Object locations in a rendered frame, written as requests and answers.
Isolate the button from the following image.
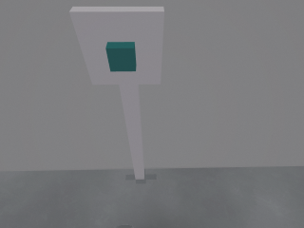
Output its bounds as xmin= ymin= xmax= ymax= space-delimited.
xmin=105 ymin=42 xmax=137 ymax=72

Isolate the panel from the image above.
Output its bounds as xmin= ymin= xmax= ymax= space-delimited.
xmin=69 ymin=7 xmax=164 ymax=180

